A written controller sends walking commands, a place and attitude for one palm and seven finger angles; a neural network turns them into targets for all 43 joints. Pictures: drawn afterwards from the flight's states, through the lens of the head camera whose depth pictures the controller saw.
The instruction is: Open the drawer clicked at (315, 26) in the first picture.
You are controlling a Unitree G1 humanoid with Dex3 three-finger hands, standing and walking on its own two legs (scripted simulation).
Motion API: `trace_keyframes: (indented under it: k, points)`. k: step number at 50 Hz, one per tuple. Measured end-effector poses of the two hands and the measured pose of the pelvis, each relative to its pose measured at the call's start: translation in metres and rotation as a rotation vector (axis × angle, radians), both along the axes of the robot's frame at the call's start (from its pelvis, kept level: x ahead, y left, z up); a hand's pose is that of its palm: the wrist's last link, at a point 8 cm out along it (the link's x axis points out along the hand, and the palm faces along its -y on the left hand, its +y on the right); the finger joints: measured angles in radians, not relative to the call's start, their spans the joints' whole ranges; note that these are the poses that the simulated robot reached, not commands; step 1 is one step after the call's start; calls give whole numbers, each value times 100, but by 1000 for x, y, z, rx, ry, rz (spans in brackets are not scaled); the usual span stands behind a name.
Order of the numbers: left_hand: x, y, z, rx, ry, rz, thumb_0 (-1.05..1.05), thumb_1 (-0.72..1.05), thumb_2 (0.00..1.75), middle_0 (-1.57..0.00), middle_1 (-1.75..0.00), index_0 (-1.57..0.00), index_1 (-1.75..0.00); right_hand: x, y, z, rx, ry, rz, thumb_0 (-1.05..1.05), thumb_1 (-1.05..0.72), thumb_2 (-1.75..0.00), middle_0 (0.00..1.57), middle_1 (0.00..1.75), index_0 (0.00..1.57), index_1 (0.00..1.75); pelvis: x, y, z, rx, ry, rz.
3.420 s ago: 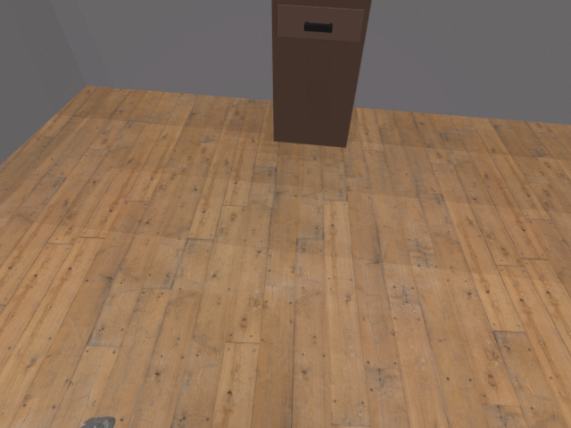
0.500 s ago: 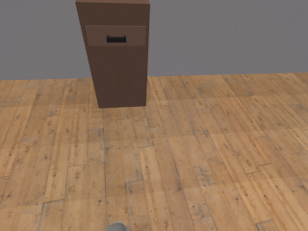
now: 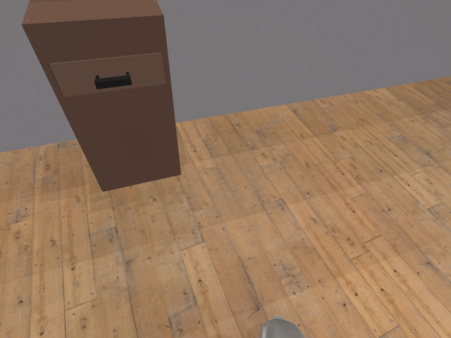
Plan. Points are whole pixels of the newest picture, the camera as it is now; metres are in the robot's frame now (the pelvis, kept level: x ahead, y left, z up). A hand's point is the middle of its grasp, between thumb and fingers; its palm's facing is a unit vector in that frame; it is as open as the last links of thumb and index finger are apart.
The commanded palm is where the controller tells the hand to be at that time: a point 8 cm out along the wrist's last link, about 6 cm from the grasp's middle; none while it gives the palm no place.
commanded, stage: walk to a spot facing it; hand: left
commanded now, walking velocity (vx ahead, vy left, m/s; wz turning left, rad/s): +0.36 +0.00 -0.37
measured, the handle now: (113, 78) +0.98 +0.45 -0.10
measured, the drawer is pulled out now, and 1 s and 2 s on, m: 0.00 0.00 0.00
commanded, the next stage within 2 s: turn to face it in 0.28 s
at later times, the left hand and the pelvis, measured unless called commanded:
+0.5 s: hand (168, 285) +0.26 +0.13 -0.17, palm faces -0.04 -0.98 -0.21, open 7.2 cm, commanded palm none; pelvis +0.21 -0.04 +0.00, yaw -4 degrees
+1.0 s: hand (142, 258) +0.32 +0.21 -0.17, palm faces +0.19 -0.95 -0.25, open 7.3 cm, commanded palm none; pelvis +0.28 -0.01 -0.01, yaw +9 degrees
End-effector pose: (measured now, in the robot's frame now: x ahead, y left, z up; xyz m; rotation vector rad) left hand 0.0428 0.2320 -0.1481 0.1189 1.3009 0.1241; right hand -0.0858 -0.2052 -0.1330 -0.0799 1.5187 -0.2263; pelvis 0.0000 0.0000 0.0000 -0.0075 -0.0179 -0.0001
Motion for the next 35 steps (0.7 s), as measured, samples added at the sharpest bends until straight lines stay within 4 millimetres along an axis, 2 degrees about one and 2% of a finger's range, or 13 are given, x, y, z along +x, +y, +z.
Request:
trace_keyframes:
  k: [4,7,9,11,13,15,19,23,26,30,33,35]
  points:
    - [82,-16,0,14,-49,-92,1,92,90,-19,-30,-20,-30,-9,11,-5,50,110,-81,0,-91,-90,20,30,20,30,38,-10,-7,5,5,-32]
    - [145,-36,-2,21,-114,-151,1,92,90,-19,-30,-20,-30,-4,12,-11,87,187,-128,0,-91,-90,20,30,20,30,71,-23,-18,1,7,-52]
    - [179,-48,-7,29,-178,-163,1,92,90,-20,-30,-20,-30,8,7,-19,109,221,-149,0,-91,-90,20,30,20,30,94,-36,-27,11,4,-61]
    - [199,-58,-6,29,-212,-153,0,92,90,-20,-30,-20,-30,34,-5,-26,109,208,-148,1,-91,-90,20,30,20,30,109,-43,-29,7,-6,-67]
    - [207,-64,-3,28,-205,-143,0,92,90,-20,-30,-20,-30,75,-21,-31,88,140,-133,1,-91,-90,20,30,20,30,123,-47,-25,5,-14,-75]
    - [208,-68,1,33,-177,-130,0,92,90,-20,-30,-20,-30,124,-38,-32,59,38,-112,1,-91,-90,20,30,20,30,137,-50,-19,2,-13,-85]
    - [217,-56,12,76,-145,-113,-3,96,90,-20,-30,-21,-30,223,-62,-26,15,-173,-64,1,-91,-90,20,30,19,29,165,-52,-9,-1,-3,-90]
    - [216,-50,12,65,-90,-98,-2,95,90,-20,-30,-21,-30,300,-80,-14,-34,-292,-13,1,-94,-90,20,30,19,29,192,-47,-5,-9,-5,-81]
    - [213,-48,5,39,-48,-61,-1,94,90,-20,-30,-20,-30,345,-81,-6,-50,-332,40,1,-94,-90,20,30,19,29,213,-41,-5,-17,-12,-58]
    - [206,-42,-11,-1,14,17,0,92,90,-20,-30,-20,-30,398,-68,-3,-61,-334,131,1,-93,-90,20,30,19,29,241,-28,-11,-31,-22,-8]
    - [202,-32,-29,-23,68,74,0,92,90,-20,-30,-21,-30,431,-53,-8,-74,-342,196,1,-92,-90,20,30,19,29,260,-15,-23,-31,-23,23]
    - [202,-23,-33,-22,95,96,0,91,90,-20,-30,-21,-30,444,-43,-9,-75,-347,223,0,-92,-90,20,30,19,30,264,-8,-25,-24,-22,35]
